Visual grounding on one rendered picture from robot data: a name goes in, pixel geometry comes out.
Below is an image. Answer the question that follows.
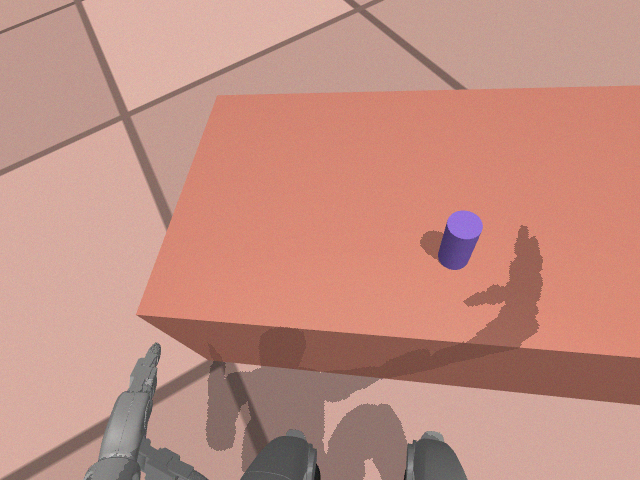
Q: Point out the left robot hand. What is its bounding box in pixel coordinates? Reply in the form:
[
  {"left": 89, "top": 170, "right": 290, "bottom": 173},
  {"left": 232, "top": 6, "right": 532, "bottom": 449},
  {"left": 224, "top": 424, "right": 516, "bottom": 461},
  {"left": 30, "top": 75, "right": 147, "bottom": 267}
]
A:
[{"left": 98, "top": 343, "right": 208, "bottom": 480}]

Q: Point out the left robot arm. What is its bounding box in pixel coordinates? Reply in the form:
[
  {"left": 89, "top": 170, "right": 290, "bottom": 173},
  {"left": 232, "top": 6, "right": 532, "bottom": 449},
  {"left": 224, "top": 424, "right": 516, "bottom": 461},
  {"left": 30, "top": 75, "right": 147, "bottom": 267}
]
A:
[{"left": 83, "top": 457, "right": 141, "bottom": 480}]

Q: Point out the can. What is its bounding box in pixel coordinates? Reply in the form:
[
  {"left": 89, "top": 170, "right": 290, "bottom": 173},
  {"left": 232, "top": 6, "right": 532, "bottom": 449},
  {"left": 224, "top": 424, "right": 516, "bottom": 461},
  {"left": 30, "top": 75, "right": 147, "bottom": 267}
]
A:
[{"left": 438, "top": 211, "right": 483, "bottom": 270}]

